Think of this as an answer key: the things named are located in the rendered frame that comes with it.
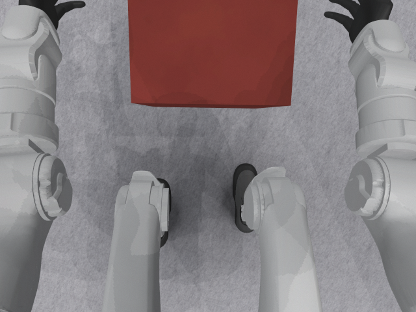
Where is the robot left upper arm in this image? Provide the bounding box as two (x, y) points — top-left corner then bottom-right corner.
(0, 153), (73, 312)

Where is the left robot forearm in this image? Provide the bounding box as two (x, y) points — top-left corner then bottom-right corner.
(0, 5), (62, 156)

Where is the robot left hand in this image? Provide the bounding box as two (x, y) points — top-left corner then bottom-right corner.
(18, 0), (86, 30)

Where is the carton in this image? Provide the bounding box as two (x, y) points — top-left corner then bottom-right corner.
(128, 0), (298, 109)

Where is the left robot foot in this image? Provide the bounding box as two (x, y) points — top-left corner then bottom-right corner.
(157, 178), (172, 248)

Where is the robot right upper arm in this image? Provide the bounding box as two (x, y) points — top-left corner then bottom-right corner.
(344, 156), (416, 312)

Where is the robot right hand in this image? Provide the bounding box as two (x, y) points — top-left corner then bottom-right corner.
(324, 0), (393, 43)

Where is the right robot forearm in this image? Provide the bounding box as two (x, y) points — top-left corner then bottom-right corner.
(348, 19), (416, 161)

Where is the robot right shin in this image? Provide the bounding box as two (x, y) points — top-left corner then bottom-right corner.
(241, 167), (307, 227)

